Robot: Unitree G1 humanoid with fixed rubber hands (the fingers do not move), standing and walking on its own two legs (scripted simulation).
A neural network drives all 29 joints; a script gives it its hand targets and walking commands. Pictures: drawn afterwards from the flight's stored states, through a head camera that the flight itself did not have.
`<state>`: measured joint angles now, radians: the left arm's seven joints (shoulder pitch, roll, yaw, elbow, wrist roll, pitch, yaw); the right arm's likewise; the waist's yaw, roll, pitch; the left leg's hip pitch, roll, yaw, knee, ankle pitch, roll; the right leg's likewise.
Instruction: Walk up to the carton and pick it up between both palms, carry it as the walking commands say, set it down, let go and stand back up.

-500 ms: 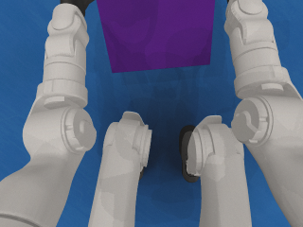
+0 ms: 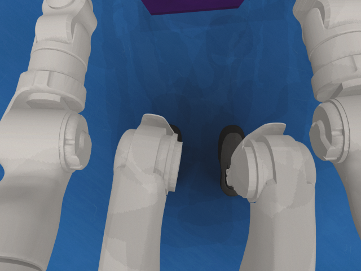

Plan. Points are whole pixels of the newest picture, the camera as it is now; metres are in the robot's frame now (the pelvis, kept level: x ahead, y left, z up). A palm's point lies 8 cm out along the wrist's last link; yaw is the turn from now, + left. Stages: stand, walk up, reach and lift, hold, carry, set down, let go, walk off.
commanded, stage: set down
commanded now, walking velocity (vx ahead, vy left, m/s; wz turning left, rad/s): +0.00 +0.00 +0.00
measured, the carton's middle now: out of the picture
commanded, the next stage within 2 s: let go in 1.30 s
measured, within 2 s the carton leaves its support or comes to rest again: neither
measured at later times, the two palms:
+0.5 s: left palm out of the picture +0.53 +0.23 -0.03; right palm out of the picture +0.57 -0.14 -0.03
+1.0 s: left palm out of the picture +0.53 +0.23 +0.15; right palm out of the picture +0.57 -0.15 +0.14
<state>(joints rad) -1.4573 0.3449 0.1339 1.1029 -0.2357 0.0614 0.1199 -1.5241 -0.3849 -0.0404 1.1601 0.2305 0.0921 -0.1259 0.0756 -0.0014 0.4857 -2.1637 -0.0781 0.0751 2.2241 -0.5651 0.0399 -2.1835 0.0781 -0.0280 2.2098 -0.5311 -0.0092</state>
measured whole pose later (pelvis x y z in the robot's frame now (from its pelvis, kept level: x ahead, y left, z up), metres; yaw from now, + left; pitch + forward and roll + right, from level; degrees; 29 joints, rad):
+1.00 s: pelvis +0.04 +0.00 +0.21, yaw -1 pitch +39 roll +1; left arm -1.11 0.26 0.31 0.90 -0.07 0.17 0.05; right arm -1.21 -0.27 -0.20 0.97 0.01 0.21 -0.08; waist 0.09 -0.03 -0.01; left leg -1.69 -0.08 0.01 1.46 -0.46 0.02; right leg -1.71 0.10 0.04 1.46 -0.43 -0.01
